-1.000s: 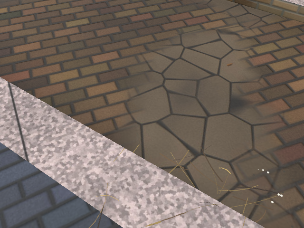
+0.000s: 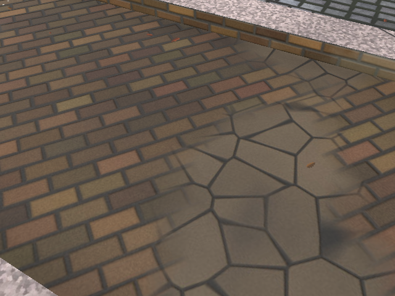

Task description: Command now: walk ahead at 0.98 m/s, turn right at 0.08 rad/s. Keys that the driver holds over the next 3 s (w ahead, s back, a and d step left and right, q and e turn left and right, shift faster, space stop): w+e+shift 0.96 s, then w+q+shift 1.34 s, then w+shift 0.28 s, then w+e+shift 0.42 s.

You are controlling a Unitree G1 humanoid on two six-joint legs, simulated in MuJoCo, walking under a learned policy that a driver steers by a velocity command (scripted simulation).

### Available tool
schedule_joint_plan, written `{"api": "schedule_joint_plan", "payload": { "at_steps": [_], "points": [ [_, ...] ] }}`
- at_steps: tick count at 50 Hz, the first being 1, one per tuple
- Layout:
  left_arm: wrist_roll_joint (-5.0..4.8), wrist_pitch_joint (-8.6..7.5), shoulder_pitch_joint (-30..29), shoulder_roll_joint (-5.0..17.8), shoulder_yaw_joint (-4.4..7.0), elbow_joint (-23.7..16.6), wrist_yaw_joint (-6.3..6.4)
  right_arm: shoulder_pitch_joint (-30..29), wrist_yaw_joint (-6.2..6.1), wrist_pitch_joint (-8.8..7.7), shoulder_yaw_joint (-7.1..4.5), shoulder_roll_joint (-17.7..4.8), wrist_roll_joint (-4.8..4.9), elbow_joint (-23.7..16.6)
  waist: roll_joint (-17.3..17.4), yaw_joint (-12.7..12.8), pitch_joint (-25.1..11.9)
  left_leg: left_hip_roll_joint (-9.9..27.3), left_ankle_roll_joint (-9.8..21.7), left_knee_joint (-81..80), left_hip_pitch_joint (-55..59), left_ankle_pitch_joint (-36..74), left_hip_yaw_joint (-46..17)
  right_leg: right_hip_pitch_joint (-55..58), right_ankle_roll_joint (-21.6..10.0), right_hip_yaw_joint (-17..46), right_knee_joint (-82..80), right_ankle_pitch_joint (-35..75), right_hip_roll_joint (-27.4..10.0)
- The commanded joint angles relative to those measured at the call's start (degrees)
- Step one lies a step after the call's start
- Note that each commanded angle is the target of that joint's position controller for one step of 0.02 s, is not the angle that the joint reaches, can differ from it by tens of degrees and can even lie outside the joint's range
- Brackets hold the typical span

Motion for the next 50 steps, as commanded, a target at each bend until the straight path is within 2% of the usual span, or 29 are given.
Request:
{"api": "schedule_joint_plan", "payload": {
  "at_steps": [1,4,9,11,13,14,15,16,17,18,19,20,21,22,23,24,26,29,31,32,33,34,35,36,37,40,44,48,50],
  "points": [
    [-0.08,-1.56,-0.27,2.41,0.95,-1.35,-1.27,-5.88,-1.86,-2.53,-1.08,-8.20,0.83,-5.31,1.98,4.13,7.32,11.26,7.84,-9.40,-15.74,8.99,-4.87,11.37,-0.17,-0.65,-12.12,21.00,1.01],
    [-0.57,-1.06,-5.38,2.46,0.91,-3.30,-3.64,-1.87,-3.32,-1.71,-0.65,-6.95,0.91,-4.03,3.18,1.24,7.84,12.55,4.73,-3.36,-8.76,2.18,0.42,11.18,-1.86,-0.52,-23.25,31.27,2.54],
    [-1.42,0.23,-10.15,2.10,0.54,-6.84,-6.73,2.36,-3.31,0.89,-0.98,-8.34,0.17,-3.96,0.25,-2.48,12.19,17.82,3.04,8.65,12.25,10.11,-0.87,-4.88,-2.54,-0.88,-28.65,21.70,2.94],
    [-0.56,0.06,-4.33,3.18,1.26,-5.70,-6.69,-0.58,-3.41,1.60,-1.12,-10.80,0.13,-6.09,1.37,0.13,8.55,16.99,2.18,17.83,14.19,35.31,1.97,4.51,-3.47,-6.28,-30.41,17.69,6.03],
    [-1.23,0.61,17.69,9.11,4.27,0.88,-6.00,-5.68,-3.37,1.93,-1.10,-12.28,-0.85,-7.09,6.24,10.13,-0.47,17.66,1.89,42.77,4.48,55.01,2.53,31.21,-6.43,-10.46,-25.01,11.32,8.81],
    [-0.80,0.89,33.50,12.36,5.81,5.68,-4.48,-11.53,-2.73,1.08,-1.42,-12.14,-0.53,-7.59,-1.28,19.71,-2.92,10.55,-1.52,75.20,-11.73,42.08,6.09,50.90,-10.87,-7.42,-29.90,19.72,7.08],
    [0.32,1.23,36.23,14.84,5.75,7.41,-4.51,-3.44,-1.31,-2.00,1.62,-0.88,-0.73,-10.02,-25.26,12.69,-9.08,1.60,-3.45,101.58,-48.70,-25.21,-1.49,81.16,-18.24,10.15,-10.31,29.25,0.23],
    [-0.33,1.67,35.10,12.00,5.17,6.26,-4.49,-4.61,-0.69,-4.14,2.05,-5.75,2.36,-14.84,-21.94,12.98,-23.49,1.96,-2.59,101.01,-53.59,-24.66,-10.69,86.34,-25.45,27.94,-17.92,4.55,-4.00],
    [-0.48,1.73,36.02,11.41,5.25,6.49,-3.54,-13.62,-1.17,-5.24,1.76,-7.91,4.83,-19.87,-14.21,15.07,-22.52,2.64,-2.70,94.57,-60.95,-19.46,-10.90,85.76,-27.01,41.07,-33.04,-16.21,-8.79],
    [-0.56,1.50,30.29,8.89,4.40,6.18,-2.93,-19.50,-1.87,-5.43,2.14,-6.99,4.43,-22.52,2.29,11.28,-13.82,5.78,-1.35,85.60,-63.08,-13.44,-9.69,74.23,-22.76,45.96,-39.37,-27.68,-9.08],
    [-0.31,0.60,23.44,9.17,3.95,4.29,-2.26,-20.47,-2.74,-4.83,2.18,-6.44,3.59,-22.74,6.29,7.02,-8.91,7.33,-2.36,83.65,-61.14,-11.49,-10.55,61.58,-23.02,49.14,-39.27,-26.44,-10.90],
    [0.00,0.20,18.68,9.28,3.50,3.09,-2.07,-18.08,-2.96,-3.95,2.93,-4.32,0.72,-21.94,11.47,3.46,-5.01,8.64,-3.24,83.76,-57.83,-15.24,-11.70,48.03,-23.23,48.24,-37.38,-23.99,-10.34],
    [0.61,-0.01,14.83,6.81,2.69,1.90,-2.05,-15.58,-2.11,-3.37,2.70,-4.38,-0.37,-20.84,13.58,-0.06,0.83,11.45,-2.11,76.73,-55.38,-14.27,-13.43,35.41,-20.64,42.30,-35.72,-23.09,-7.14],
    [0.63,-0.34,10.27,3.73,1.47,0.81,-1.26,-19.24,-1.71,-2.97,2.18,-5.42,0.77,-22.41,11.12,-2.30,7.85,13.36,-1.97,62.41,-51.26,-5.20,-13.89,20.76,-16.69,31.92,-40.03,-20.40,-2.07],
    [-0.70,0.01,3.42,5.04,1.51,-1.32,0.24,-22.97,-2.34,-3.00,1.86,-7.54,-0.38,-25.87,6.34,-3.74,14.67,13.09,-4.13,41.44,-37.05,2.83,-10.77,1.72,-13.42,20.81,-45.23,-16.63,5.26],
    [-1.07,-0.04,3.59,5.90,1.93,-0.88,1.74,-23.04,-2.42,-3.21,1.50,-7.16,-3.04,-25.60,3.99,-2.99,11.79,10.95,-5.27,30.81,-16.18,19.22,-7.35,-10.06,-11.42,13.34,-42.90,-15.57,12.21],
    [-2.08,-0.71,11.33,8.59,3.12,1.24,2.54,-21.32,-2.08,-2.66,0.71,-5.33,-0.64,-25.91,1.54,-0.70,4.53,6.08,-8.77,21.99,2.20,37.11,-3.80,-9.35,-10.99,12.87,-40.31,-18.05,11.56],
    [-2.79,0.09,15.88,8.47,4.17,2.07,2.14,-23.68,-4.10,-0.73,-1.33,-8.85,2.82,-28.00,-2.93,0.98,4.01,3.19,-8.79,10.49,-3.98,19.25,-6.12,14.90,-8.11,18.95,-31.76,-9.36,10.21],
    [-0.48,0.92,13.54,5.61,3.45,0.67,1.22,-7.32,-3.82,-1.24,-3.99,-12.78,3.33,-25.07,-5.65,-8.86,-6.53,4.34,-5.13,14.32,9.11,10.06,-6.02,21.78,-3.51,16.43,-7.83,10.35,11.99],
    [1.61,0.76,13.83,-1.61,1.30,-1.39,0.34,5.88,-3.69,-0.87,-4.29,-16.43,2.33,-22.00,4.87,-11.04,-15.60,15.02,-1.38,15.65,24.21,-2.79,-19.98,12.84,-2.52,12.40,16.33,-4.76,13.21],
    [-3.65,-0.20,25.95,-6.57,-0.39,-5.17,-0.10,4.66,-1.97,-1.62,-5.00,-21.20,-1.09,-20.58,37.42,-0.67,-22.03,32.70,10.60,-5.68,32.11,-22.99,-65.39,-4.56,-2.01,10.59,34.67,-31.83,17.07],
    [-5.17,0.72,21.44,0.26,0.41,-3.60,0.53,-1.60,-1.98,-1.24,-4.00,-13.07,-0.05,-22.45,25.37,-2.21,-11.97,30.18,10.14,-9.50,25.91,-42.22,-68.24,-12.12,-2.09,8.72,37.62,-25.46,10.54],
    [-3.73,1.65,12.86,2.62,0.85,-5.67,0.23,-5.45,-2.18,-0.53,-3.14,-8.50,0.88,-22.00,16.91,-3.27,-3.46,27.12,7.14,-7.91,17.36,-36.71,-54.00,-13.72,-2.46,6.16,37.29,-21.63,8.30],
    [-2.24,2.18,8.14,2.25,1.00,-6.98,-0.06,-7.52,-1.91,0.04,-2.97,-8.19,0.12,-20.72,6.53,-2.06,0.93,24.45,5.93,-6.50,8.35,-23.23,-42.40,-10.17,-2.54,4.31,34.44,-20.10,6.03],
    [-1.00,2.53,5.38,2.66,1.54,-8.31,-0.42,-9.75,-1.75,0.08,-2.85,-7.63,-0.32,-19.42,4.03,-0.39,3.37,22.09,5.16,-6.25,1.02,-13.01,-33.58,-6.71,-2.64,4.42,29.28,-18.61,3.75],
    [-2.10,4.77,5.52,1.46,1.65,-10.63,-1.40,-13.13,-1.41,-0.20,-2.27,-5.39,0.64,-16.52,7.14,3.38,4.65,20.17,3.62,-9.53,-5.89,-0.02,-18.48,-2.86,-1.71,3.96,23.66,-18.67,-0.09],
    [-1.44,5.09,1.36,2.83,1.46,-13.65,-1.83,-13.47,-1.77,-0.31,-3.29,-9.12,-0.12,-14.98,3.68,4.09,5.96,19.92,3.57,-11.67,-3.19,12.18,-5.09,-7.53,-0.40,2.85,15.74,-7.92,-0.84],
    [-1.52,4.23,-7.60,3.61,1.41,-15.87,-3.54,-10.02,-2.32,-0.13,-3.53,-12.17,-0.09,-13.26,2.09,0.88,8.83,17.80,0.81,-14.03,1.19,16.18,5.17,-3.78,-1.58,-4.71,-1.50,3.49,1.13],
    [-1.77,3.29,-10.01,1.60,0.70,-16.71,-4.19,-5.65,-1.76,-0.09,-3.23,-13.40,0.36,-11.55,2.38,0.25,9.68,19.08,2.06,-14.91,1.66,30.30,6.29,4.87,-3.63,-7.13,-8.89,1.31,4.63]
  ]
}}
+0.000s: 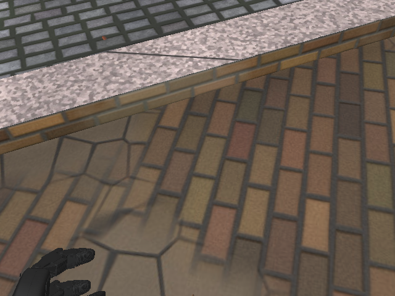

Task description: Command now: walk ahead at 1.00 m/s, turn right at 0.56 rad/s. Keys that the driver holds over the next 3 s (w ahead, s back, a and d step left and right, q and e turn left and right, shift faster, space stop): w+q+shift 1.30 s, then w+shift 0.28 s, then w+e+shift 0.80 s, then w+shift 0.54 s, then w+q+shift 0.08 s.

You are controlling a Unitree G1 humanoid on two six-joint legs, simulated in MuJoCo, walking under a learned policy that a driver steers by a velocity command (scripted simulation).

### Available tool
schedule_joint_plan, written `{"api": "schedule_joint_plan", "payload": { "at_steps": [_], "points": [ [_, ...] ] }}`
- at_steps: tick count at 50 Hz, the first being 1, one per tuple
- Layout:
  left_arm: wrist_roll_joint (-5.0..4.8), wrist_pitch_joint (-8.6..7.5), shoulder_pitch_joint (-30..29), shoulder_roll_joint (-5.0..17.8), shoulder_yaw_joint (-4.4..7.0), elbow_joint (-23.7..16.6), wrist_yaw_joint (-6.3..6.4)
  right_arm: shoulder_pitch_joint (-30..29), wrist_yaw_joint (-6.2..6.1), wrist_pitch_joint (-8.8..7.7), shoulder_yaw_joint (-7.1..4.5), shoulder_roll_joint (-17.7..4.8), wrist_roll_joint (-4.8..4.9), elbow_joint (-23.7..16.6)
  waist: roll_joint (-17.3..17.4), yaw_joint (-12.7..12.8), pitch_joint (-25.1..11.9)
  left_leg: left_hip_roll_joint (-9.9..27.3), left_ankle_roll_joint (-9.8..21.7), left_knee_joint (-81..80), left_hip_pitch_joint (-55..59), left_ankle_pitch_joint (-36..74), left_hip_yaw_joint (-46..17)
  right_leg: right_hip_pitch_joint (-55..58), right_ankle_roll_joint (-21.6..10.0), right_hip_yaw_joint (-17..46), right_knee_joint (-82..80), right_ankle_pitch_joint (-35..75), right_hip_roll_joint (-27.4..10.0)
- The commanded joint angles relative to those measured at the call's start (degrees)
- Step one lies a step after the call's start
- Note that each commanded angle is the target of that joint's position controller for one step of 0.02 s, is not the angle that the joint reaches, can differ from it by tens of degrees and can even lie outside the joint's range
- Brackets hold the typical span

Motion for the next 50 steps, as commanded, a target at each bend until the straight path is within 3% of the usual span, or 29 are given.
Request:
{"api": "schedule_joint_plan", "payload": {
  "at_steps": [1,3,4,5,6,7,8,9,10,11,13,18,23,25,27,28,29,30,31,32,33,34,35,38,41,43,47,49,50],
  "points": [
    [-0.30,-1.62,-5.68,1.21,0.11,-4.98,-0.98,-2.13,0.22,-0.81,-1.42,-10.99,0.65,-3.19,3.87,4.25,6.32,14.10,10.82,-6.49,-9.68,52.83,-3.13,14.14,-2.61,-4.86,-8.91,-2.31,5.73],
    [-0.27,-1.51,0.42,5.67,2.36,-4.70,-0.64,-1.76,-0.18,0.36,-1.78,-14.30,0.92,-2.23,9.58,10.91,1.37,16.58,12.12,6.61,-3.96,79.45,-3.82,22.88,-5.06,-6.54,-12.26,-12.92,10.24],
    [-0.28,-1.13,13.61,8.86,4.26,-1.16,0.09,-3.71,-0.42,0.95,-1.47,-14.55,0.91,-1.74,10.58,18.52,-4.85,16.26,11.96,19.54,-8.11,84.06,-4.03,39.09,-6.98,-5.71,-16.85,-9.87,10.84],
    [-0.24,-0.62,27.65,12.02,5.94,3.36,1.30,-6.15,-0.80,0.76,-0.77,-13.15,1.11,-2.44,8.88,25.21,-11.08,12.99,10.20,38.34,-23.19,68.69,-5.39,61.43,-7.54,1.25,-17.75,-6.14,6.25],
    [1.92,-1.72,25.38,17.49,5.90,3.90,1.71,2.75,-0.07,-0.48,2.38,-0.59,2.17,-4.53,-14.13,13.88,-20.76,-0.30,7.81,66.59,-44.54,1.56,-10.81,79.87,-13.87,32.92,-24.80,-24.70,-12.09],
    [2.58,-2.79,27.99,11.67,4.51,3.89,1.15,1.53,0.17,-3.01,1.56,-5.98,4.89,-4.51,-10.55,16.96,-30.75,-1.02,10.47,72.59,-48.03,-0.29,-25.38,78.56,-14.12,49.12,-35.95,-41.60,-15.62],
    [2.82,-3.68,26.44,7.81,3.47,5.19,0.87,-8.09,0.01,-3.31,0.62,-7.65,6.79,-7.26,-6.64,17.33,-17.57,0.54,10.37,72.78,-52.86,1.97,-24.22,69.49,-11.26,41.58,-38.11,-37.60,-13.92],
    [2.31,-4.50,23.67,7.29,3.26,7.17,0.54,-11.02,-0.22,-3.03,1.26,-5.03,6.03,-8.72,-0.65,14.08,-8.17,3.36,10.02,68.63,-54.05,5.00,-23.31,59.20,-9.46,33.51,-39.13,-30.11,-12.92],
    [2.42,-5.19,19.32,4.60,2.63,7.63,0.44,-11.82,-0.53,-2.24,1.10,-4.07,3.68,-8.22,1.61,11.02,-5.99,6.35,9.81,64.77,-51.30,8.29,-23.21,52.07,-7.13,27.19,-38.69,-24.78,-10.98],
    [3.34,-5.66,16.21,1.88,1.96,7.74,0.32,-8.46,-0.05,-0.80,0.75,-3.51,3.40,-7.03,0.71,7.89,-3.78,8.26,9.63,63.35,-47.85,11.93,-23.53,45.76,-5.58,21.06,-39.35,-20.92,-9.26],
    [2.73,-6.30,14.53,-0.95,1.50,9.23,0.20,-4.96,0.82,1.73,0.35,-2.21,3.88,-5.32,-0.86,5.63,-2.68,9.95,9.26,61.13,-45.03,14.19,-23.18,41.16,-3.62,11.77,-41.29,-12.54,-7.45],
    [3.14,-6.50,14.06,0.92,1.83,11.74,2.11,-13.05,1.42,3.49,0.69,-0.91,3.41,-7.84,-0.63,5.66,5.86,8.71,7.88,51.26,-53.83,25.85,-20.83,38.13,0.67,-5.16,-46.62,-0.26,-3.62],
    [2.93,-5.88,18.19,4.57,1.95,12.88,4.42,-22.67,4.04,1.98,1.02,-1.48,2.45,-11.69,2.45,8.28,8.62,4.39,10.11,32.94,-53.90,36.60,-10.10,46.04,4.91,-14.00,-46.92,14.51,-3.35],
    [3.21,-4.87,19.37,7.90,2.33,12.95,5.51,-23.56,5.27,1.37,0.48,-2.66,2.85,-13.38,0.29,7.17,5.62,-0.35,11.89,27.70,-46.81,34.93,-3.44,50.94,6.93,-15.63,-41.06,39.59,-3.56],
    [2.79,-3.34,17.71,12.13,3.31,12.09,6.69,-15.37,5.29,2.19,-1.12,-5.85,4.03,-12.86,-6.33,1.18,-0.53,-4.85,13.19,29.51,-35.56,28.30,0.03,54.22,6.85,-15.45,-28.84,65.11,-5.67],
    [2.15,-2.84,13.72,13.78,3.81,10.94,6.49,-4.65,4.75,3.50,-2.81,-9.45,4.13,-10.76,-9.24,-5.18,-4.82,-5.59,15.04,31.90,-24.18,22.79,-1.42,51.64,5.66,-14.35,-17.42,72.50,-7.03],
    [1.62,-3.21,7.97,13.67,3.81,8.95,5.59,11.03,3.62,4.98,-5.26,-14.51,3.52,-6.62,-8.26,-12.79,-10.02,-4.22,17.73,29.97,-5.96,20.98,-7.28,42.57,4.29,-11.86,0.32,67.10,-6.12],
    [-0.37,-4.87,-0.32,7.78,2.44,7.40,3.91,17.12,2.08,6.29,-6.15,-14.63,3.31,-4.28,7.99,-17.12,-5.45,-1.77,21.17,18.46,2.41,27.30,-13.71,28.60,5.95,-12.68,33.45,14.59,7.70],
    [0.39,-7.89,12.40,-5.31,-1.11,3.96,2.23,6.11,3.18,4.82,-2.95,-11.61,-0.10,-6.14,24.57,1.97,-6.94,3.39,28.03,19.14,8.58,20.88,-39.35,6.03,5.90,1.51,48.94,-33.86,13.63],
    [-0.48,-9.91,12.98,-1.81,-1.74,0.84,1.48,2.03,3.34,3.13,-1.90,-7.32,-1.40,-9.79,19.25,2.44,-17.34,10.73,33.54,5.28,10.66,-8.61,-61.00,0.88,2.61,11.71,49.49,-31.52,12.93],
    [-1.45,-10.56,6.16,2.86,-0.66,-0.57,1.44,2.29,3.56,1.61,-2.09,-6.20,-0.72,-10.16,7.08,1.96,-8.64,11.22,29.79,-3.80,2.48,-16.05,-63.76,-1.03,0.56,10.93,42.45,-27.66,10.69],
    [-0.76,-10.03,5.68,3.16,-0.41,-0.90,2.00,-1.53,3.88,0.41,-1.72,-5.53,0.01,-10.79,-3.95,6.03,-5.04,11.18,26.94,-4.41,-6.15,-17.35,-61.80,0.91,0.03,11.03,33.89,-23.02,7.27],
    [0.78,-9.02,6.60,2.38,-0.62,0.10,2.45,-5.94,3.95,-0.28,-1.65,-6.04,0.63,-11.97,-7.20,8.81,-1.24,9.06,26.45,-3.54,-16.79,-12.58,-58.40,5.71,1.31,11.18,29.15,-20.93,5.56],
    [2.12,-6.31,7.78,4.58,0.31,0.53,3.86,-10.25,2.00,-0.47,-1.44,-6.39,1.15,-13.68,-4.39,11.22,2.18,2.48,24.88,-4.87,-31.50,0.62,-45.39,13.88,6.09,10.22,15.65,-18.88,2.12],
    [3.48,-6.05,-4.07,1.31,-0.70,-3.61,4.49,-8.67,-0.10,0.27,-1.24,-5.69,2.40,-13.18,-0.92,6.08,3.87,-3.85,21.87,-3.22,-38.93,12.54,-33.99,21.81,9.22,5.57,-5.84,-4.94,4.01],
    [2.33,-5.96,-8.56,-0.55,-0.86,-5.41,4.21,-6.68,-0.43,1.17,-1.82,-6.84,2.75,-12.25,3.03,2.66,1.91,-5.32,19.06,-1.25,-39.09,11.73,-32.87,27.81,10.48,3.30,-16.92,2.06,7.41],
    [-0.82,-6.89,-8.50,4.49,1.65,-5.76,3.75,-4.61,-0.64,1.58,-2.25,-5.53,3.44,-11.00,8.38,2.08,-1.34,-2.13,16.51,6.99,-25.29,8.94,-40.04,29.59,10.48,7.88,-27.34,1.15,8.25],
    [-0.97,-7.85,1.08,8.03,3.81,-3.49,3.94,-7.57,-0.36,1.74,-2.43,-5.51,2.64,-12.31,9.72,8.47,-6.92,-2.09,13.86,18.80,-20.65,24.61,-39.64,38.64,7.61,6.53,-28.23,-2.88,7.82],
    [-0.48,-7.78,15.59,9.21,4.58,-0.69,4.21,-11.00,0.17,1.82,-1.39,-3.33,1.13,-14.23,9.88,16.04,-16.41,-3.69,11.54,36.21,-27.84,28.08,-36.21,57.27,5.56,8.90,-22.24,-5.98,3.03]
  ]
}}
Over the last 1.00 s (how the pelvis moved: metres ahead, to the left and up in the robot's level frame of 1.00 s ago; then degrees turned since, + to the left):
0.88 -0.26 -0.16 -49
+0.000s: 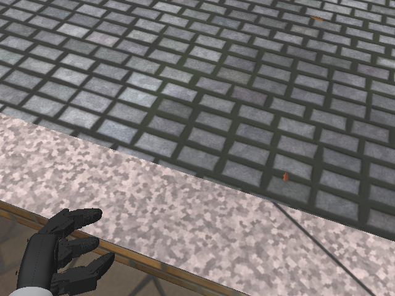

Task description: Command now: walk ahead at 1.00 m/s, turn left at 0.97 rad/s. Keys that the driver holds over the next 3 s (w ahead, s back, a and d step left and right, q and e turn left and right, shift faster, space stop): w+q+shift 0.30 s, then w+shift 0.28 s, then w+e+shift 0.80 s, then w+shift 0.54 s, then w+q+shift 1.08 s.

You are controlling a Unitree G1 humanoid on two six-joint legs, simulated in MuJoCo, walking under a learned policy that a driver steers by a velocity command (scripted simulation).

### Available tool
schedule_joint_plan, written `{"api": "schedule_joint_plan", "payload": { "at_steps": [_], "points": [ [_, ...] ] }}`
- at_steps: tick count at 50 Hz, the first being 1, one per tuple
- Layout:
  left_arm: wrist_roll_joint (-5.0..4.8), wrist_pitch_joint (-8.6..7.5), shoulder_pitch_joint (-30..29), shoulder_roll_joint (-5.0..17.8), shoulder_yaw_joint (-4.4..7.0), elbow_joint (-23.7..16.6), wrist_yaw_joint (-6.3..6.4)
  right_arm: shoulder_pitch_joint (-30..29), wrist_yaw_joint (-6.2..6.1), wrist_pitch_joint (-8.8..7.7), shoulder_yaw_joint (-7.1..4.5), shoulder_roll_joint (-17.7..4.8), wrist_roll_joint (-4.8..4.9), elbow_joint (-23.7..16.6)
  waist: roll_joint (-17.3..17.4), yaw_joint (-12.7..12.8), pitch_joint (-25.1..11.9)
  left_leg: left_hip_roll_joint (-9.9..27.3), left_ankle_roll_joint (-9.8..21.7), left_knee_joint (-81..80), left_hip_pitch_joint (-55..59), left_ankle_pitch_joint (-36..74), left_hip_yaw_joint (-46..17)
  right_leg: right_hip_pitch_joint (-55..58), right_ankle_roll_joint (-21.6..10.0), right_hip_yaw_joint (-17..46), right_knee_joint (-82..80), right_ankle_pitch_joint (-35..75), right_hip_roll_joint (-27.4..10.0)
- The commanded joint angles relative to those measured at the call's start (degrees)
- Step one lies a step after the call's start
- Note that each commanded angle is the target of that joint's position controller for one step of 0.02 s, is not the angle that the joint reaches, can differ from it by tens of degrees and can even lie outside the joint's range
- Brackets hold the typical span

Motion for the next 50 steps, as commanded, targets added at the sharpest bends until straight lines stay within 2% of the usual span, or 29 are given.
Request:
{"api": "schedule_joint_plan", "payload": {
  "at_steps": [1,2,3,4,5,6,9,16,19,22,24,25,26,27,28,29,31,33,36,39,41,42,43,44,45,46,47,48,50],
  "points": [
    [1.07,-0.59,30.32,13.79,5.55,2.77,0.58,-5.05,0.91,-0.39,1.94,3.76,-2.67,-7.41,-5.09,15.15,-23.67,2.01,-0.14,35.05,-30.12,2.02,2.32,55.40,-7.70,17.68,3.55,-21.87,-15.29],
    [3.08,-0.87,28.53,16.34,5.81,3.43,-0.76,2.80,0.80,-1.04,2.83,2.18,2.56,-10.11,-30.43,9.28,-25.04,3.97,-1.13,48.41,-47.29,-2.49,7.08,59.71,-15.99,51.04,-9.45,-46.36,-26.54],
    [2.85,-0.24,23.21,9.51,4.73,1.30,-0.47,-0.76,0.10,-0.21,2.13,-3.25,2.89,-7.86,-18.81,11.61,-15.67,8.92,-1.78,53.11,-51.89,5.10,8.71,53.05,-14.68,46.12,-11.50,-54.84,-23.97],
    [2.25,0.62,21.72,7.11,4.08,2.06,0.13,-7.62,0.32,0.14,1.60,-6.07,0.55,-8.94,-9.58,12.84,-8.05,10.12,-1.90,52.01,-51.70,9.12,11.65,44.74,-12.37,33.28,-11.00,-41.66,-21.15],
    [2.85,1.16,21.09,7.24,3.85,3.15,0.17,-12.31,0.40,0.41,1.54,-5.55,-1.57,-9.92,0.26,12.34,-4.50,12.20,-1.73,50.12,-48.12,11.11,12.64,37.21,-10.57,23.66,-10.02,-26.48,-18.37],
    [3.34,1.16,20.13,6.66,3.49,4.53,0.09,-14.66,0.71,0.44,1.46,-4.25,-2.11,-11.38,1.79,10.76,-1.38,14.06,-1.17,47.39,-45.85,13.23,12.27,31.12,-9.96,16.90,-10.58,-17.53,-16.19],
    [2.25,0.91,18.69,3.40,2.22,8.17,-0.28,-13.57,1.54,2.00,1.88,-2.25,0.31,-12.56,-2.99,7.29,1.10,17.23,-1.47,44.90,-44.67,13.44,12.23,24.79,-9.49,5.46,-12.20,-6.36,-14.44],
    [3.02,1.45,20.01,10.45,3.15,10.94,0.95,-22.28,3.42,2.11,2.97,-1.80,-0.48,-15.75,0.03,7.64,6.18,16.36,-3.39,26.77,-45.89,29.03,17.42,23.98,-8.00,-11.93,-14.74,12.05,-14.23],
    [2.91,1.89,24.25,12.14,2.92,12.75,0.80,-27.45,4.57,1.08,3.10,-0.95,-0.54,-16.04,-0.02,9.06,5.72,10.76,-0.59,13.87,-35.18,29.70,25.03,27.35,-6.51,-16.49,-14.66,30.97,-13.47],
    [2.59,3.03,21.68,16.99,3.90,12.67,0.94,-17.54,3.65,2.37,-0.53,-6.84,-1.59,-15.54,-7.99,-0.31,-1.48,4.82,3.75,10.67,-20.94,19.31,27.99,35.37,-8.18,-17.00,0.91,78.70,-16.64],
    [0.29,2.89,13.42,16.14,3.58,10.42,1.39,9.27,2.74,2.79,-3.96,-11.69,-1.97,-6.46,-5.96,-13.87,-9.52,7.78,7.76,-9.63,13.39,39.29,21.32,18.89,-7.02,-17.80,31.20,58.93,-11.29],
    [2.93,1.91,15.57,1.98,0.10,8.81,1.04,11.23,2.53,2.97,-3.35,-13.79,-1.48,-1.50,12.69,-5.12,-6.99,15.19,6.61,-1.90,24.72,54.10,8.92,-4.50,-4.84,-16.79,61.59,-27.87,-0.16],
    [0.37,-0.30,27.85,-0.84,-1.83,9.25,0.09,6.85,2.40,2.06,-2.09,-13.90,-4.23,-4.52,17.22,1.48,-22.74,25.50,16.53,-3.27,34.67,44.57,-14.76,-16.62,-6.84,-0.48,76.31,-33.59,0.93],
    [-1.37,-1.05,21.51,4.30,-0.82,8.55,-0.10,10.65,2.58,2.20,-2.55,-10.19,-4.22,-2.11,9.04,-3.92,-22.59,26.85,18.79,-15.81,32.16,21.65,-21.01,-22.85,-6.23,-2.48,83.80,-27.93,0.60],
    [-2.60,-1.07,16.02,3.16,-0.99,6.21,-0.13,10.86,2.86,1.98,-1.46,-7.09,-2.80,0.98,3.51,-2.33,-10.46,25.58,17.26,-19.66,24.98,9.16,-17.62,-32.61,-6.40,-5.43,88.19,-26.74,-0.61],
    [-1.70,-0.65,13.44,-0.75,-2.20,5.46,-0.24,7.79,3.16,1.84,0.19,-3.13,-2.46,2.34,-1.35,0.42,-5.12,24.27,14.46,-18.83,15.64,3.75,-14.16,-36.88,-6.85,-6.57,92.93,-25.97,-2.69],
    [-1.36,1.61,11.92,-8.25,-4.94,2.47,-1.54,3.51,4.18,1.60,3.98,4.95,-4.28,5.50,2.34,5.53,1.17,24.98,11.23,-16.25,-1.22,9.09,-7.35,-45.12,-8.87,-4.16,120.09,-25.83,-1.00],
    [-2.59,3.57,10.89,-13.91,-7.99,-1.80,-2.55,0.98,3.67,2.13,5.41,5.35,-4.58,8.85,3.22,11.13,5.39,27.55,6.09,-17.00,-16.43,8.51,2.64,-53.31,-9.55,2.54,125.06,-22.54,-0.89],
    [-0.47,5.71,9.23,-3.23,-5.85,-3.14,-1.01,-11.97,3.13,-0.02,6.89,3.26,-5.60,6.33,3.22,16.22,9.56,16.55,-0.49,-27.72,-47.31,12.87,22.60,-30.51,-5.81,-6.03,89.80,-4.27,-0.12],
    [0.54,6.41,1.88,-4.36,-6.30,-4.78,0.13,0.18,0.70,-2.69,6.49,-1.32,-2.07,10.71,2.52,10.23,0.22,15.17,0.76,-32.48,-34.96,29.93,27.22,-13.95,-5.85,-16.60,70.97,1.09,-0.31],
    [0.31,5.00,-0.87,-1.73,-5.33,-6.43,-0.58,5.44,-0.86,-1.92,4.42,-9.41,-2.63,10.69,5.91,9.25,-7.49,17.09,-1.29,-24.25,-12.04,81.16,29.17,-7.55,-7.95,-22.74,52.35,-8.39,2.10],
    [-0.32,4.76,-2.62,-2.04,-5.31,-8.17,-1.70,6.98,-1.92,-1.04,3.75,-12.78,-3.25,10.68,13.83,10.04,-9.51,21.08,-0.59,-20.29,-0.30,108.37,27.29,-9.16,-8.32,-25.32,48.05,-17.92,3.59],
    [-0.82,5.20,0.86,-0.94,-4.30,-7.67,-2.75,4.11,-3.08,0.40,3.35,-13.62,-4.54,9.73,19.48,12.95,-10.69,24.31,-0.56,-13.28,10.01,126.69,26.32,-11.78,-9.51,-25.97,46.94,-28.13,4.83],
    [-1.53,5.59,4.59,2.69,-2.98,-5.10,-3.13,3.06,-4.22,1.35,3.72,-11.08,-5.70,7.08,16.10,11.88,-10.49,25.24,-0.96,-1.92,14.62,145.43,27.88,-12.88,-12.07,-24.79,44.67,-29.71,8.43],
    [-1.17,5.12,17.44,5.55,-1.93,-2.79,-3.85,-1.65,-4.34,1.63,2.41,-13.33,-5.39,4.94,19.36,17.26,-11.82,27.60,-0.65,14.92,13.04,140.74,25.01,-3.07,-16.12,-12.45,28.47,-25.71,5.57],
    [2.58,4.27,26.98,13.82,0.05,1.11,-5.48,-5.17,-4.25,0.04,3.39,-9.10,-5.85,-0.81,-1.14,18.67,-15.86,17.46,-0.18,39.01,-7.48,93.78,19.03,17.52,-22.04,11.24,20.47,-25.21,1.35],
    [2.86,4.74,27.70,14.26,0.75,4.54,-4.08,-8.73,0.11,-2.63,5.43,1.50,-5.30,-5.09,-24.87,12.88,-14.38,0.21,-2.50,60.58,-36.53,16.50,12.75,31.74,-29.99,46.47,-6.18,-33.99,-7.58],
    [3.32,3.96,30.72,5.39,-0.70,6.86,-2.09,-13.74,2.94,-5.71,4.48,-0.50,-3.73,-7.51,-20.67,13.34,-9.81,1.42,1.79,71.47,-49.55,13.83,5.92,33.11,-26.43,52.35,-10.14,-36.19,-9.84],
    [1.66,3.77,35.55,-3.86,-3.30,13.38,-2.90,-23.58,5.49,-7.13,6.91,5.40,-3.15,-13.43,1.34,9.24,6.80,3.48,3.25,81.95,-61.52,5.77,11.37,19.77,-21.94,35.05,-3.93,-23.35,-6.61]
  ]
}}
Over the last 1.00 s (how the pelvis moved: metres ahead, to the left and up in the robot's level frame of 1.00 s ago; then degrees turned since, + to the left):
0.90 0.09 0.00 41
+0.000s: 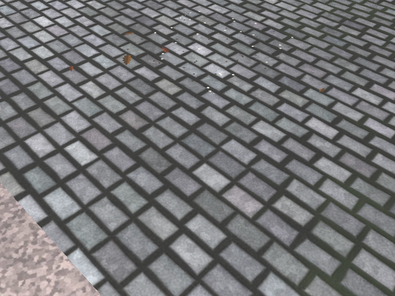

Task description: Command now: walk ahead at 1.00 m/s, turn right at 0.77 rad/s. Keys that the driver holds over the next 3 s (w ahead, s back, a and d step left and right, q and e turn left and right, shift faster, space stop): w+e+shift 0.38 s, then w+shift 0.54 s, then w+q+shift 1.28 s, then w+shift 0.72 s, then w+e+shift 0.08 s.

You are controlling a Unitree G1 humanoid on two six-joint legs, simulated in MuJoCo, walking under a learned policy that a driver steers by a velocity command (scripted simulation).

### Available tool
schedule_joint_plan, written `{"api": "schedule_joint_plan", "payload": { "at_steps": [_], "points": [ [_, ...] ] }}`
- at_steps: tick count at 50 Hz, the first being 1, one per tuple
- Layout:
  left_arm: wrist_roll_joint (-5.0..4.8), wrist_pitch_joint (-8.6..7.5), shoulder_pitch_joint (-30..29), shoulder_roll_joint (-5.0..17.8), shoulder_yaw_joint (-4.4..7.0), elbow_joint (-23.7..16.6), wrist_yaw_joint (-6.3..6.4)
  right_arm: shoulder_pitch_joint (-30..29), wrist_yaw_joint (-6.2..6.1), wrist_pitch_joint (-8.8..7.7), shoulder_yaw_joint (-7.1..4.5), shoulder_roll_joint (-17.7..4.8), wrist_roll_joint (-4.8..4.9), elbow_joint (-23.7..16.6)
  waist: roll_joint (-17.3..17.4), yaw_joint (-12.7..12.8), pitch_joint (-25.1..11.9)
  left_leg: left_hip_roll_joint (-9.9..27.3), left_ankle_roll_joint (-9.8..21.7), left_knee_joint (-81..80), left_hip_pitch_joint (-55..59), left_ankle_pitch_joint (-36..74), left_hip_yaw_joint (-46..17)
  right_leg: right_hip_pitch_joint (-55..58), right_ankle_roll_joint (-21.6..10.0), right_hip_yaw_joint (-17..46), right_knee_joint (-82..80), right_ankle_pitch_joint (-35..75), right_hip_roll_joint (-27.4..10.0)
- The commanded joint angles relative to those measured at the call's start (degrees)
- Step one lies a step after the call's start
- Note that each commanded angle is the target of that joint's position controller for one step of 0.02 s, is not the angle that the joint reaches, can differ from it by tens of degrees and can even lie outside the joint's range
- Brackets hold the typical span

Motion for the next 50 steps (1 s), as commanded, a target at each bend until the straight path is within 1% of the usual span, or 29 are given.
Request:
{"api": "schedule_joint_plan", "payload": {
  "at_steps": [1,2,4,7,9,11,12,13,14,15,16,17,18,22,25,28,31,33,34,35,36,37,38,39,41,43,44,47,50],
  "points": [
    [-0.95,0.02,15.40,-4.70,-1.39,6.58,-0.51,-12.69,3.41,-3.97,2.66,5.71,0.24,-16.13,3.79,-3.67,12.44,-0.54,1.97,25.40,-42.61,-11.75,-0.24,18.44,-9.02,37.36,-37.37,5.55,-10.74],
    [-0.88,0.48,11.05,-4.43,-1.23,6.04,-0.43,-8.49,3.59,-2.96,3.45,6.85,0.20,-16.34,3.74,-7.75,11.73,0.90,1.41,24.95,-40.10,-10.39,0.21,12.39,-7.73,31.79,-37.41,5.75,-7.73],
    [-1.89,0.19,-1.51,0.57,0.27,1.65,0.35,-6.44,2.45,-1.65,2.72,0.54,0.21,-17.07,4.86,-12.37,14.17,4.92,-2.09,-4.32,-26.08,-7.67,3.95,-4.24,-6.87,24.08,-46.83,5.62,-3.48],
    [-3.40,-1.60,1.51,5.41,2.38,2.42,3.90,-13.37,-1.00,-3.27,2.19,-1.27,-0.86,-20.15,4.37,-7.98,7.49,4.62,-8.97,-36.43,8.99,11.75,9.52,-16.05,-6.35,18.66,-50.52,15.35,-1.89],
    [-3.27,-1.99,5.16,9.81,3.98,2.80,4.41,-9.26,-3.13,-2.36,-1.03,-6.00,2.96,-19.37,-2.79,-8.11,-0.08,0.53,-11.65,-50.95,20.83,16.63,6.71,-2.49,-4.67,21.58,-45.50,24.84,-2.73],
    [-1.95,-1.19,2.03,12.29,4.91,2.14,4.33,-0.45,-4.26,-1.06,-4.46,-11.32,6.82,-17.49,-9.08,-14.90,-5.35,-0.97,-12.84,-57.83,25.47,10.46,6.23,12.33,-0.41,22.60,-30.44,44.27,-2.52],
    [-0.23,-0.59,-1.73,10.10,4.54,0.13,3.70,10.78,-4.40,-0.57,-6.25,-13.88,8.01,-14.30,-9.68,-19.91,-9.96,2.52,-11.32,-56.51,33.02,7.09,4.35,12.92,2.45,22.09,-15.11,49.33,-2.80],
    [1.87,-0.74,-0.98,2.28,2.66,-2.24,3.08,22.00,-3.84,-0.39,-6.41,-14.11,6.83,-10.17,-2.56,-19.35,-15.50,9.97,-9.09,-52.83,46.64,-0.19,-3.91,5.39,2.73,22.25,1.60,27.93,-3.94],
    [4.14,-1.69,-1.83,-9.05,-0.82,-5.83,2.35,25.98,-2.61,-0.56,-5.00,-14.51,2.27,-7.29,21.69,-16.41,-10.35,14.73,-9.94,-54.21,47.10,10.55,-14.84,-7.83,1.70,18.38,23.83,-7.17,-1.26],
    [-4.77,-1.97,13.84,-8.34,-0.77,-7.81,1.80,17.70,-1.77,-1.31,-5.51,-16.18,-1.55,-9.90,39.78,-4.86,-14.88,29.26,3.01,-75.46,50.52,-12.38,-54.67,-22.15,1.34,18.31,33.66,-1.34,-2.18],
    [-5.11,-0.75,7.80,-2.85,-0.07,-5.49,2.54,11.02,-1.68,-1.14,-5.27,-8.21,0.18,-10.99,20.17,-7.31,-4.45,28.16,6.40,-78.61,42.42,-29.06,-51.01,-26.16,1.90,13.22,36.03,6.75,-7.55],
    [-3.52,0.04,0.02,-0.92,0.50,-7.12,2.17,9.38,-1.71,-1.12,-4.52,-4.44,1.28,-9.28,8.46,-8.24,2.53,25.59,5.83,-77.82,32.74,-26.39,-38.59,-25.29,1.56,10.96,35.00,12.20,-9.82],
    [-2.39,0.85,-3.61,-1.51,0.66,-7.88,1.75,7.52,-1.23,-1.32,-4.25,-4.08,1.00,-7.41,-0.95,-6.44,6.08,22.27,4.04,-77.41,23.87,-16.53,-29.67,-20.54,1.43,10.91,33.43,13.72,-11.85],
    [-3.54,2.06,-6.35,-2.53,0.59,-10.15,-0.18,7.17,-0.84,-1.50,-3.17,-0.94,1.39,-0.84,2.73,-2.31,10.66,16.81,1.09,-76.92,13.21,3.30,-7.92,-17.44,2.60,12.98,20.21,14.46,-15.03],
    [-1.74,1.36,-11.69,-1.14,0.13,-11.94,-0.71,7.36,-1.63,-1.55,-4.09,-6.55,0.79,0.19,0.49,-1.92,12.11,16.71,2.04,-81.33,11.96,8.83,-1.17,-17.88,3.55,11.33,7.40,21.74,-13.88],
    [-1.68,0.10,-22.48,-0.87,-0.27,-13.83,-1.59,13.85,-2.32,-1.40,-4.26,-9.31,1.48,3.58,-2.27,-6.08,13.38,16.11,1.32,-86.35,16.29,16.04,5.20,-13.02,2.51,3.66,-9.32,30.18,-11.97],
    [-1.74,-0.89,-25.70,1.27,0.96,-14.76,-1.69,17.14,-2.07,-0.52,-3.84,-11.80,1.67,6.46,4.19,-5.18,11.34,16.88,0.52,-81.72,24.05,53.04,10.32,-2.09,0.10,-3.30,-18.54,28.18,-6.12],
    [-1.62,-0.34,-16.87,5.84,3.50,-13.84,-1.04,17.55,-2.56,0.39,-3.90,-13.92,1.18,7.80,11.89,1.98,4.11,19.03,-0.09,-66.80,27.58,78.92,10.77,11.66,-2.46,-4.36,-19.84,22.30,-2.37],
    [-1.72,0.22,-3.27,8.55,5.28,-10.18,-0.30,14.58,-2.90,0.96,-4.23,-15.34,1.43,7.55,12.75,10.00,-1.20,17.97,-1.38,-52.48,21.68,81.75,12.04,28.52,-4.35,-2.73,-26.12,28.11,-2.76],
    [-1.62,1.09,11.00,11.30,6.71,-5.37,0.75,11.62,-3.35,0.62,-4.09,-14.13,0.88,5.16,9.84,15.15,-6.82,13.98,-2.94,-31.61,3.75,56.18,10.58,51.61,-5.43,8.48,-25.12,28.58,-9.61],
    [-0.24,0.58,9.50,15.71,6.33,-4.47,1.07,19.37,-2.40,-0.95,-1.44,-2.82,0.57,2.19,-11.28,3.20,-15.57,3.41,-3.92,-9.55,-15.02,-12.13,4.67,66.24,-10.76,39.65,-29.86,14.09,-25.20],
    [0.16,0.20,13.94,10.30,5.93,-3.36,1.24,14.35,-1.90,-3.30,-2.53,-8.32,3.50,1.89,-10.52,8.50,-23.38,2.61,-2.38,-2.22,-19.55,-11.45,-5.21,65.51,-13.65,53.86,-40.85,3.26,-27.40],
    [0.04,-0.25,11.82,7.71,5.26,-1.33,1.03,6.98,-2.16,-3.72,-3.04,-8.33,5.57,-0.86,-7.14,6.82,-10.64,5.16,-2.45,-2.14,-24.56,-8.56,-3.09,56.49,-12.20,45.88,-43.35,5.71,-25.21],
    [-0.28,-0.92,8.15,6.11,4.83,-0.33,0.65,3.14,-2.37,-3.95,-2.43,-6.56,5.12,-2.26,-0.68,4.08,-2.20,7.39,-2.56,-5.53,-24.83,-5.43,-1.99,44.91,-11.41,38.07,-44.95,11.55,-23.01],
    [1.59,-1.90,1.42,0.19,3.14,0.39,-0.13,4.31,-1.93,-2.41,-2.64,-4.29,3.64,-1.33,1.50,-2.98,3.32,11.23,-2.71,-10.74,-17.92,-1.50,-1.88,27.53,-9.21,26.93,-47.11,18.66,-18.81],
    [0.23,-2.17,0.21,-2.06,2.53,1.83,-0.33,5.82,-1.32,-0.29,-2.35,-2.50,3.50,-1.40,-2.14,-6.02,5.54,12.98,-3.81,-13.94,-16.96,-3.71,-1.33,19.54,-9.68,22.69,-49.60,20.57,-18.55],
    [-0.59,-2.36,0.06,-1.62,2.55,2.52,-0.11,3.63,-1.33,0.35,-2.02,-1.82,3.24,-2.41,-2.42,-6.60,8.21,13.98,-4.55,-16.96,-18.89,-3.87,-0.96,16.25,-9.01,20.06,-51.23,20.69,-18.35],
    [-0.33,-3.08,1.04,2.98,3.56,3.52,1.48,-6.48,-1.05,-0.11,-1.19,-2.21,1.26,-6.11,-0.39,-4.91,12.08,13.59,-5.92,-33.27,-18.76,12.85,2.34,10.91,-6.63,10.46,-54.17,27.69,-14.34],
    [-0.86,-4.08,6.80,6.16,4.13,5.32,2.35,-14.40,0.71,-0.87,-0.94,-2.69,2.22,-6.95,2.10,-0.48,11.53,9.10,-4.36,-50.80,-7.42,31.74,6.46,12.93,-3.73,3.62,-59.19,27.50,-14.11]
  ]
}}
Over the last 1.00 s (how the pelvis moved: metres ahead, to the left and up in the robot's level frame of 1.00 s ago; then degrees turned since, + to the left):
0.77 0.19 0.09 14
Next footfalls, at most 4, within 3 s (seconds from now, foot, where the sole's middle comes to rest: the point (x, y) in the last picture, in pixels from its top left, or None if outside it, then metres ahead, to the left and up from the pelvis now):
0.26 left None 0.45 0.14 -0.70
0.70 right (295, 250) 0.74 -0.30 -0.70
1.14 left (301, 148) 1.26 -0.40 -0.70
1.58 right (352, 107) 1.59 -0.72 -0.70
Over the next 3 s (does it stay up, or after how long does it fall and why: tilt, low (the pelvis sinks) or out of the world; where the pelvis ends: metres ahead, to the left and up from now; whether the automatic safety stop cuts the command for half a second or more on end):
stays up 2.54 -0.11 0.04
